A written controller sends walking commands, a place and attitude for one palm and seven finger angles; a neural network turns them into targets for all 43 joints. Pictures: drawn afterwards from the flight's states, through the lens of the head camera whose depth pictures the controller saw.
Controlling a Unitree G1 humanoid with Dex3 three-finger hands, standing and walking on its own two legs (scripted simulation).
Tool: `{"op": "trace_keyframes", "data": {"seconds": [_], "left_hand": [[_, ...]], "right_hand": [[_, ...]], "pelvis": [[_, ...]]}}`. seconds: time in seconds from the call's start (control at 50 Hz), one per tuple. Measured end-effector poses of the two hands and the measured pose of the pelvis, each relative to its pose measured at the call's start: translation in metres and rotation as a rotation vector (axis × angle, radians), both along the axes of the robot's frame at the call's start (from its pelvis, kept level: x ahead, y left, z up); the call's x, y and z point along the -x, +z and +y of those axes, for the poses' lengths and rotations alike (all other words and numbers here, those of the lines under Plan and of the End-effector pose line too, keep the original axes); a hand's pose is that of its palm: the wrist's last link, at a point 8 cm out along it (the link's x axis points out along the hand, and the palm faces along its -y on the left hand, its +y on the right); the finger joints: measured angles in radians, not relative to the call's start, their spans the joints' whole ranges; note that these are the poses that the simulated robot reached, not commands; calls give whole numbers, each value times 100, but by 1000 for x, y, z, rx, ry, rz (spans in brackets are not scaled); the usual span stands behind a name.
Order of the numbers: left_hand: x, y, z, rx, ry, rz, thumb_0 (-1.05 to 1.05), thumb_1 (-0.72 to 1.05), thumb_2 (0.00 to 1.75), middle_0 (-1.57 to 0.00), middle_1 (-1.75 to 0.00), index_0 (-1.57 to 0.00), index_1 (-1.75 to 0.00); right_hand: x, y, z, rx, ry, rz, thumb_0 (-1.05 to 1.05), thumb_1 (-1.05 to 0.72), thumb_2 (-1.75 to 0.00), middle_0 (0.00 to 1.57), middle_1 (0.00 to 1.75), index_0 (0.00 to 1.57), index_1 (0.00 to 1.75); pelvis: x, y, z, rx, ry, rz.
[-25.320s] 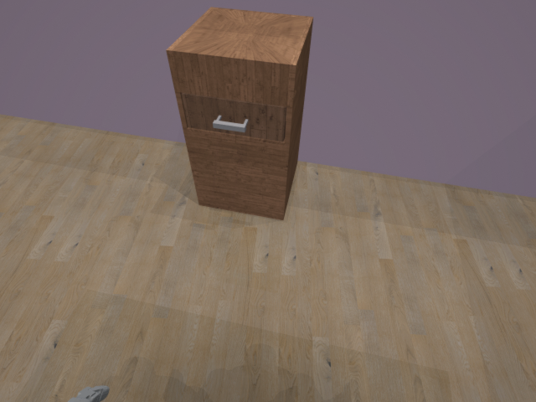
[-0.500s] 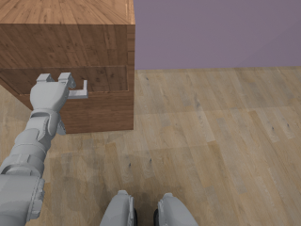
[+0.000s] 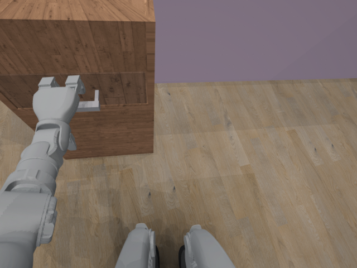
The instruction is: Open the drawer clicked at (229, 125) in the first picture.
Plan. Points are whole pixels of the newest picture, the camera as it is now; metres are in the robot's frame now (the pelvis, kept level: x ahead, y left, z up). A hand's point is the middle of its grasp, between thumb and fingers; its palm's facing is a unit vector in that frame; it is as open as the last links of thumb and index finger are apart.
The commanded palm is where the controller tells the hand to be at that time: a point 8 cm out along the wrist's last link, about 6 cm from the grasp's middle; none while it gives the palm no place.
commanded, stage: re-aim the fingers above the handle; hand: left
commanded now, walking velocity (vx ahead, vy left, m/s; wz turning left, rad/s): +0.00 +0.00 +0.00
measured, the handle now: (77, 100) +0.56 +0.27 -0.10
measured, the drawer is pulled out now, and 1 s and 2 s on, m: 0.00 0.00 0.00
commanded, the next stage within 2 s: lower the fingers behind the handle in 1.54 s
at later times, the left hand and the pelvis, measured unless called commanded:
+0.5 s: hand (62, 110) +0.48 +0.27 -0.04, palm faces -0.01 -0.02 -1.00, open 13.8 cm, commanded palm +0.47 +0.23 +0.01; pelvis +0.01 -0.01 +0.00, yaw +0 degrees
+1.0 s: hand (60, 123) +0.46 +0.28 -0.06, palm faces -0.18 -0.02 -0.98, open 13.8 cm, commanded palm +0.46 +0.23 +0.01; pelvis +0.02 -0.01 +0.01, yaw +0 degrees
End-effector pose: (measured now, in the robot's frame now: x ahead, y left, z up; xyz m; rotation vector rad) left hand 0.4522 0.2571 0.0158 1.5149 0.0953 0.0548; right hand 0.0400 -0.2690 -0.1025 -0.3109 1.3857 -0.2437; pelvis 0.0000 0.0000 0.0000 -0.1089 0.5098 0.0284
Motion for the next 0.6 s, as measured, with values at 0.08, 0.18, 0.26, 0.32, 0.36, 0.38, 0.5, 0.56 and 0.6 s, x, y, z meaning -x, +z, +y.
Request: {"op": "trace_keyframes", "data": {"seconds": [0.08, 0.18, 0.26, 0.32, 0.36, 0.38, 0.5, 0.56, 0.6], "left_hand": [[-7, -4, 6, -37, 46, -6, 0, -49, 30, -32, -120, -32, -120], [-1, -16, 15, -44, 86, 69, 0, -49, 30, -31, -120, -31, -120], [5, -19, 15, -20, 53, 98, 0, -49, 30, -32, -120, -32, -120], [5, -13, 12, -10, 7, 68, 0, -49, 30, -32, -120, -32, -120], [2, -7, 9, -11, -11, 34, 0, -49, 30, -32, -120, -32, -120], [0, -5, 9, -12, -13, 17, 0, -49, 30, -32, -120, -32, -120], [-12, -1, 10, -38, 59, -6, 0, -49, 30, -32, -120, -32, -120], [-10, -9, 6, -44, 76, 55, 0, -49, 30, -31, -120, -31, -120], [-7, -15, -2, -25, 60, 94, 0, -49, 30, -31, -120, -31, -119]], "right_hand": [[11, -5, -7, 8, -12, 11, 1, -90, -90, 21, 30, 21, 30], [26, -10, -9, -6, -28, 54, 1, -90, -90, 20, 30, 21, 29], [30, -9, -7, -8, -36, 75, 1, -90, -90, 20, 30, 21, 30], [28, -8, -6, -5, -35, 76, 1, -90, -90, 21, 30, 21, 30], [24, -8, -7, -5, -30, 72, 1, -90, -90, 21, 30, 21, 30], [21, -9, -7, -5, -26, 69, 1, -90, -90, 21, 30, 21, 30], [4, -10, -7, -22, -14, 37, 1, -90, -90, 21, 30, 21, 30], [-3, -8, -6, -33, -14, 28, 1, -90, -90, 20, 30, 21, 30], [-6, -6, -4, -36, -15, 25, 1, -90, -90, 20, 30, 21, 30]], "pelvis": [[5, -6, -1, -1, -11, 16], [6, -8, -3, -11, -27, 25], [2, -6, -5, -13, -26, 27], [-1, -5, -6, -10, -19, 27], [-3, -5, -6, -8, -13, 27], [-3, -5, -6, -7, -11, 27], [-6, -4, -7, -7, -12, 32], [-9, -1, -6, -11, -17, 30], [-11, 2, -6, -13, -19, 26]]}}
